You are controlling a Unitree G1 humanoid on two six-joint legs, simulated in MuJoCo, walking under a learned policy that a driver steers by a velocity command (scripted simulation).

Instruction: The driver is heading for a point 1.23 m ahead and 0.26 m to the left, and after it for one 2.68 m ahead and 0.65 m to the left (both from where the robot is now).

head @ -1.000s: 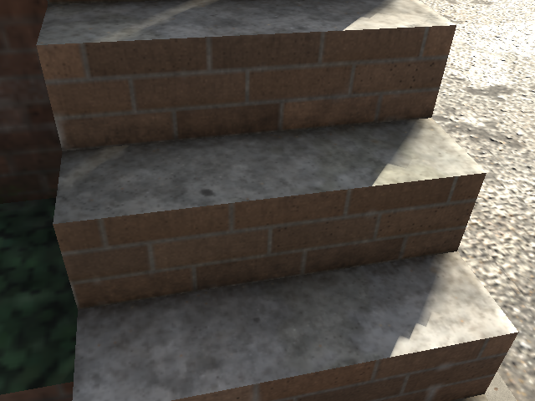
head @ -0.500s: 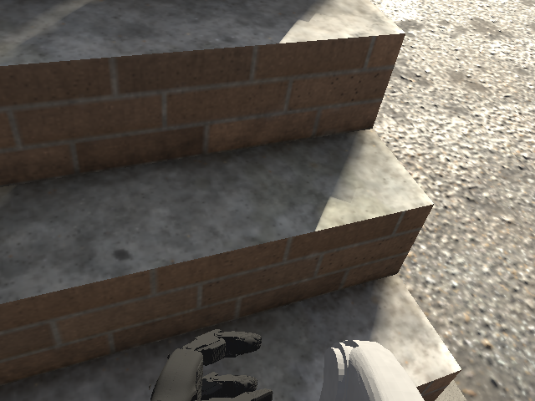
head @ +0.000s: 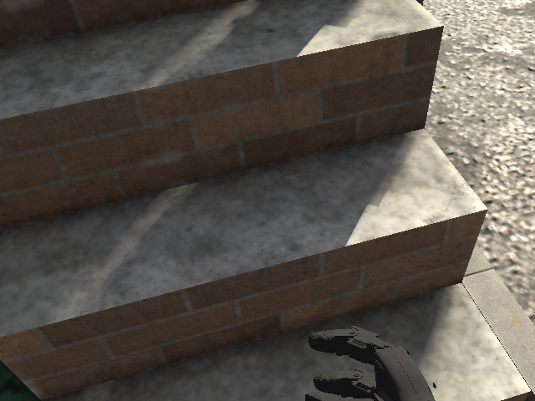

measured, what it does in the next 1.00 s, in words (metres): climbs: right foot 0.27 m higher, then right foot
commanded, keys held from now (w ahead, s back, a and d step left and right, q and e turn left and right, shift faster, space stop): w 1.00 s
